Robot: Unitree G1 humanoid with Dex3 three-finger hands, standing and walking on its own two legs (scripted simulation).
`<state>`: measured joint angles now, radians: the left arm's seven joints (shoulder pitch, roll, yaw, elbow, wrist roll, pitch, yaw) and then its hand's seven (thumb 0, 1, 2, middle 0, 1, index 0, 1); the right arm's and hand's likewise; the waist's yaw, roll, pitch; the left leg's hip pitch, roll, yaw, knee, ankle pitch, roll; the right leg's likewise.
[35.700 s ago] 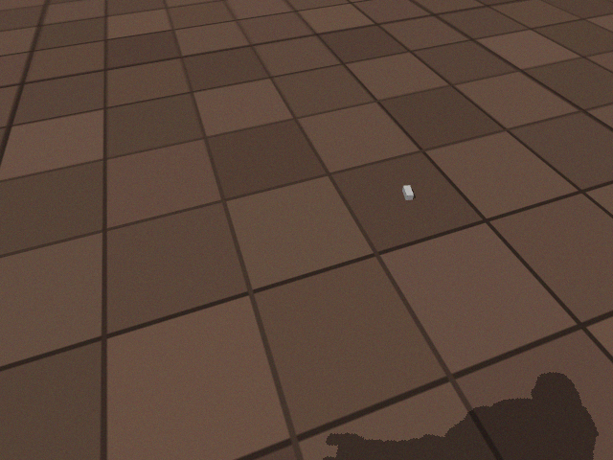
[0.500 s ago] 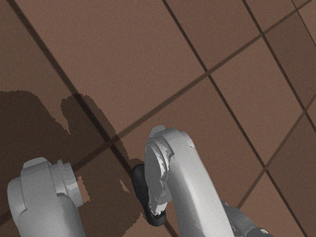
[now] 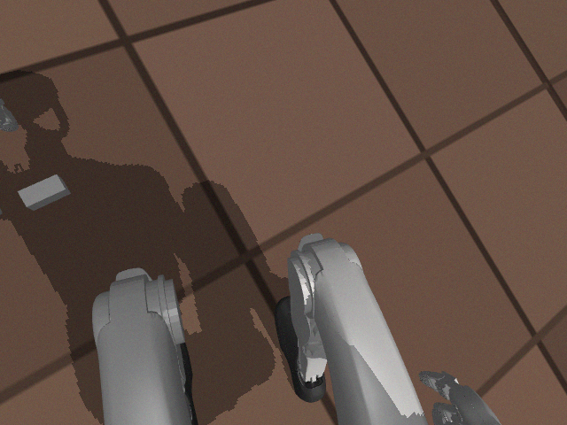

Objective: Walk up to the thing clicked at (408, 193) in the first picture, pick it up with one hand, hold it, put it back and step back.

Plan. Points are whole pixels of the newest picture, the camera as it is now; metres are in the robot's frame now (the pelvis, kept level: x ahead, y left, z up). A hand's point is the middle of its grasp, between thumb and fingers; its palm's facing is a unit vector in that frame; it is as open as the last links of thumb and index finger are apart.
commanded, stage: withdraw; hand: left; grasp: from above
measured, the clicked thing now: (45, 192) +0.49 +0.33 -0.35
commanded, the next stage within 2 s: home in 0.16 s
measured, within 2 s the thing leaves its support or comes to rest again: neither
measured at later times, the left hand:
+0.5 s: hand out of the picture +0.49 +0.34 -0.17, palm faces -0.34 -0.14 -0.93, open 12.0 cm
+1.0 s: hand out of the picture +0.31 +0.28 +0.05, palm faces -0.10 -0.82 -0.56, open 7.5 cm
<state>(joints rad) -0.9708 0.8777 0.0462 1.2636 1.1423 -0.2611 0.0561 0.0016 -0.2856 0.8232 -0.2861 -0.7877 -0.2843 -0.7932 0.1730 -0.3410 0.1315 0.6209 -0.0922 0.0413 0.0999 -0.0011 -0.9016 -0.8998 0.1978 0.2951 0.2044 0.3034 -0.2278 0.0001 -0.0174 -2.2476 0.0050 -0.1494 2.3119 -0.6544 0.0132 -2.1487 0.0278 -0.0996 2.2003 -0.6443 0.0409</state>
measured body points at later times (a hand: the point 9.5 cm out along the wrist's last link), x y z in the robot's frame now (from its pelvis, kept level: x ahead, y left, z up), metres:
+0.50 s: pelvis +0.01 +0.00 -0.03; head +0.25 +0.08 +0.34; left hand +0.50 +0.35 -0.11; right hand +0.06 -0.25 -0.13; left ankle +0.08 +0.12 -0.33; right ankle +0.11 -0.13 -0.33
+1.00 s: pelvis +0.01 +0.00 +0.16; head +0.17 +0.06 +0.58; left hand +0.31 +0.32 +0.08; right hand +0.24 -0.24 +0.06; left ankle +0.08 +0.12 -0.33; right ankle +0.11 -0.13 -0.33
